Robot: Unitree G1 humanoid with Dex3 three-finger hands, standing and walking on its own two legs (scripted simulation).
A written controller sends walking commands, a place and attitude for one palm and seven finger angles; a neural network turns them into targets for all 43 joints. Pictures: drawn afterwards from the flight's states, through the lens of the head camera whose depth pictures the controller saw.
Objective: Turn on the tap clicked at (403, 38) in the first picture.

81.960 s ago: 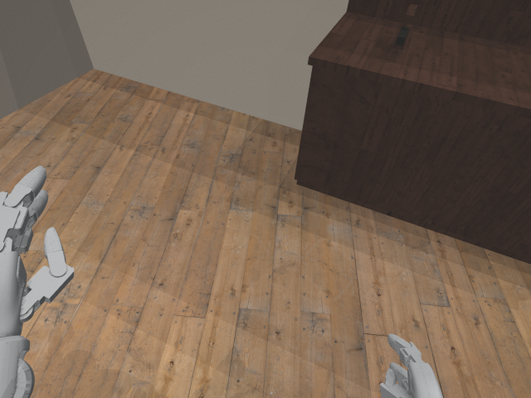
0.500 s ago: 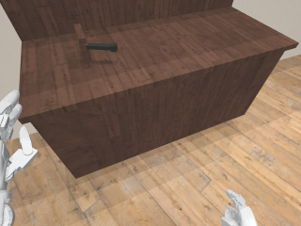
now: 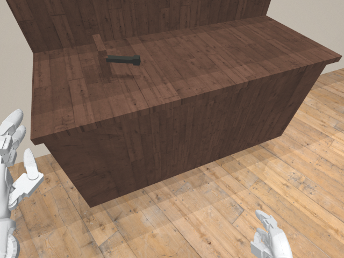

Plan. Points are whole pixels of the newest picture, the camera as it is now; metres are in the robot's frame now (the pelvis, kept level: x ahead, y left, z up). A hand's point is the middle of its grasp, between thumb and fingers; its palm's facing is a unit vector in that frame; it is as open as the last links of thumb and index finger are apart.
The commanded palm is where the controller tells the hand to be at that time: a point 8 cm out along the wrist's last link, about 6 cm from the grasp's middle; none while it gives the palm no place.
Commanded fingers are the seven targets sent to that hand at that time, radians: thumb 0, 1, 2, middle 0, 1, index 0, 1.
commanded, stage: stand and check the lever's angle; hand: left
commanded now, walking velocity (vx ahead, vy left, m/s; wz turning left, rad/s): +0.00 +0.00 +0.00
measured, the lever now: (136, 60) +0.78 +0.21 +0.05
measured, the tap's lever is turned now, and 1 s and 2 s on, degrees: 62 62 62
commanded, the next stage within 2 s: stand and wait in 0.02 s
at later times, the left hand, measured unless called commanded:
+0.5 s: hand (29, 180) +0.20 +0.27 +0.15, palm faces +0.41 -0.84 -0.35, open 7.4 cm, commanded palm +0.15 +0.30 +0.17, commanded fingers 0.00 0.90 0.90 -0.20 -0.30 -0.20 -0.30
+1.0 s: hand (30, 175) +0.21 +0.27 +0.16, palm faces +0.41 -0.84 -0.35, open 7.4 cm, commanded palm +0.16 +0.30 +0.17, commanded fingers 0.00 0.90 0.90 -0.20 -0.30 -0.20 -0.30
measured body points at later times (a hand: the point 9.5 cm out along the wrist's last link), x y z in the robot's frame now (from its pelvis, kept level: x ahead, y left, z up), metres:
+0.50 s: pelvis -0.01 +0.02 +0.00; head +0.00 +0.03 +0.45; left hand +0.18 +0.31 +0.17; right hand +0.17 -0.21 -0.07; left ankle +0.00 +0.12 -0.74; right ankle +0.03 -0.10 -0.74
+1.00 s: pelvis +0.00 +0.02 +0.00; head +0.01 +0.03 +0.45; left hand +0.18 +0.31 +0.17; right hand +0.19 -0.20 -0.07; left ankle +0.00 +0.12 -0.74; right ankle +0.03 -0.10 -0.74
